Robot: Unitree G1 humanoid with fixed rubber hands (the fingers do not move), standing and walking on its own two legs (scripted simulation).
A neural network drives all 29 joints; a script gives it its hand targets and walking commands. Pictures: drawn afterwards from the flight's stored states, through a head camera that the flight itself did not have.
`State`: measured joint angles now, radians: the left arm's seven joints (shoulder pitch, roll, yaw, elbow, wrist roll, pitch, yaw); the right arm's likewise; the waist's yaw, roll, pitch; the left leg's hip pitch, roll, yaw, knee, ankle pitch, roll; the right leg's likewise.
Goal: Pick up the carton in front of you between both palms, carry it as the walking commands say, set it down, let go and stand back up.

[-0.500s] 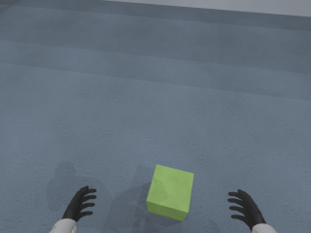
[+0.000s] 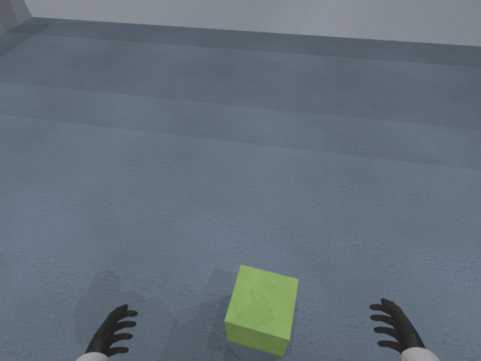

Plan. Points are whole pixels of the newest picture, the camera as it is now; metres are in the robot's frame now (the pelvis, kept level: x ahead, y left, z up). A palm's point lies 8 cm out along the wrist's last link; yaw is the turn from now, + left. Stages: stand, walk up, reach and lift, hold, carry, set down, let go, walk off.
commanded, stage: stand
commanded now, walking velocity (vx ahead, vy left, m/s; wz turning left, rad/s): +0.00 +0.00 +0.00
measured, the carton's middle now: (261, 311) +0.40 -0.05 -0.65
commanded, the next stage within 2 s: none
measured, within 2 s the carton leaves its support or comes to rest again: neither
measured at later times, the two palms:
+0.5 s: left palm out of the picture +0.13 +0.28 -0.08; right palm (430, 360) +0.15 -0.30 -0.09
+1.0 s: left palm out of the picture +0.10 +0.30 -0.08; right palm out of the picture +0.11 -0.31 -0.09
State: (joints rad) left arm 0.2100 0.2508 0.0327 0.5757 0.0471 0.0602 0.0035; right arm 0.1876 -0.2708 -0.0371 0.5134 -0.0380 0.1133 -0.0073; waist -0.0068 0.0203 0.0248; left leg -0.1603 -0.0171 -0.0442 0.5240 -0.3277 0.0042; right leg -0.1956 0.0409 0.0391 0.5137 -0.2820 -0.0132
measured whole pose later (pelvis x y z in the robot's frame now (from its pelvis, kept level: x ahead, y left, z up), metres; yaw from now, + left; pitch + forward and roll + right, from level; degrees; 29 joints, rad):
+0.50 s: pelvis +0.02 -0.01 +0.00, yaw +1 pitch -1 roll +0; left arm 0.17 0.32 0.05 0.81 0.03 0.00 0.02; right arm 0.17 -0.35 -0.02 0.79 -0.04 0.00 -0.03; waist 0.00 0.03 0.01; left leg -0.13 -0.01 -0.06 0.46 -0.31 -0.01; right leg -0.16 0.04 0.02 0.46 -0.28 -0.03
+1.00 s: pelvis +0.00 -0.01 +0.01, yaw +1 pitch -2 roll +0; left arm 0.15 0.35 0.03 0.93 0.02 -0.01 0.01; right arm 0.16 -0.38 0.00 0.91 -0.03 -0.01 -0.02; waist 0.00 0.02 0.02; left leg -0.09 -0.01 -0.06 0.39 -0.25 -0.01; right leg -0.13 0.03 0.02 0.39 -0.22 -0.02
